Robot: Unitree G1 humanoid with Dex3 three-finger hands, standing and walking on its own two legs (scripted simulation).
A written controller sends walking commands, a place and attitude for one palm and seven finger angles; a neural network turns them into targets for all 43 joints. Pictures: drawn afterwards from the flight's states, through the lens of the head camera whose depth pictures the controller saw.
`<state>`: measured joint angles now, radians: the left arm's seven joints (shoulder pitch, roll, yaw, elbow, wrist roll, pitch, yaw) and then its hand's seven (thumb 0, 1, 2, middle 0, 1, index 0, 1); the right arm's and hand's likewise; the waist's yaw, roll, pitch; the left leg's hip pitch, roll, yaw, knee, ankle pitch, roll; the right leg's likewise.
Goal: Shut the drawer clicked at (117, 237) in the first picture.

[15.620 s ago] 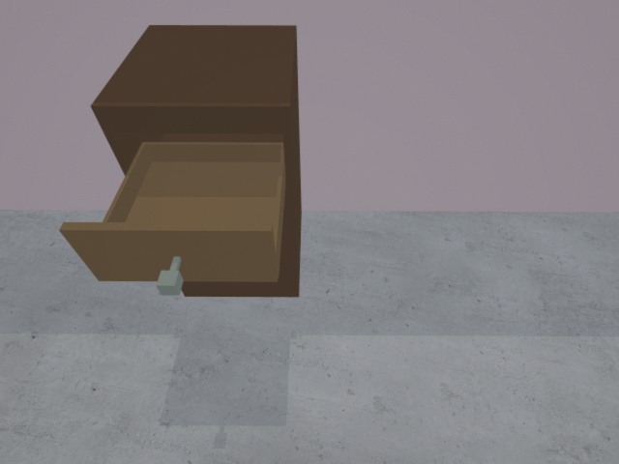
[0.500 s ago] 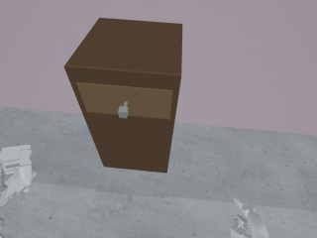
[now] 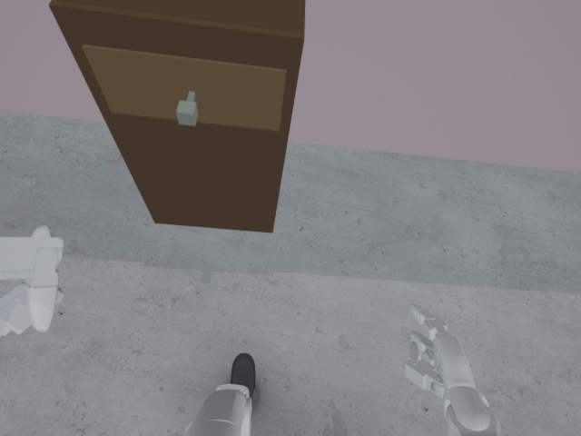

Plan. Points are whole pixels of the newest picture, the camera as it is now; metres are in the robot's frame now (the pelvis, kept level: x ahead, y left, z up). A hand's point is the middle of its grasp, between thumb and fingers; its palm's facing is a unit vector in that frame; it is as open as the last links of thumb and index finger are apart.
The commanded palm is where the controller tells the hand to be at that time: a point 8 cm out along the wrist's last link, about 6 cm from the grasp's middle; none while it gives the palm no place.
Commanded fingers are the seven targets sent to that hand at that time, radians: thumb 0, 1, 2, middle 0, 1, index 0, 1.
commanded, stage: step back with the hand held close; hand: left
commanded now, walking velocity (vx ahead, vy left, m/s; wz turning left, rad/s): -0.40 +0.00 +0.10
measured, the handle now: (189, 106) +0.70 +0.25 -0.11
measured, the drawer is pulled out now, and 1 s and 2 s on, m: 0.00 0.00 0.00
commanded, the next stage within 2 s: stop stepping back and stand still in 0.08 s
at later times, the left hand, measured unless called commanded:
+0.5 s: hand out of the picture +0.03 +0.24 +0.18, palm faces +0.41 -0.83 -0.39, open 3.3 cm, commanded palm -0.04 +0.29 +0.19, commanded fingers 0.00 0.90 0.90 -1.40 -1.60 -1.40 -1.60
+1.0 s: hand out of the picture -0.01 +0.27 +0.20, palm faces +0.44 -0.79 -0.43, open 3.3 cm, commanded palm -0.09 +0.31 +0.19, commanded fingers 0.00 0.90 0.90 -1.40 -1.60 -1.40 -1.60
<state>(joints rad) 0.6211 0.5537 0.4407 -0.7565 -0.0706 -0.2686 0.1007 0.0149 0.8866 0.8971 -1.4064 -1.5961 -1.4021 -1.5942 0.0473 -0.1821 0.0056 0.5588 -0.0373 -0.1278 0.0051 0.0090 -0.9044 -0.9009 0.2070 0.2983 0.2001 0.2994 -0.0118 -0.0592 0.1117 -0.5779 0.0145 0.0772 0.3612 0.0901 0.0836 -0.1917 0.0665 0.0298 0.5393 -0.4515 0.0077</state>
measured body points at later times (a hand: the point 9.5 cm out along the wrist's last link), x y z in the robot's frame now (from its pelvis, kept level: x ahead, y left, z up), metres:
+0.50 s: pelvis -0.14 +0.00 +0.01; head -0.14 +0.03 +0.46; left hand +0.01 +0.28 +0.20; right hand +0.05 -0.22 -0.04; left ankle -0.11 +0.11 -0.72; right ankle -0.13 -0.12 -0.71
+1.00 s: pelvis -0.19 +0.02 +0.01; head -0.17 +0.06 +0.46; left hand -0.04 +0.31 +0.22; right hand -0.03 -0.20 -0.07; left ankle -0.16 +0.13 -0.72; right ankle -0.15 -0.11 -0.67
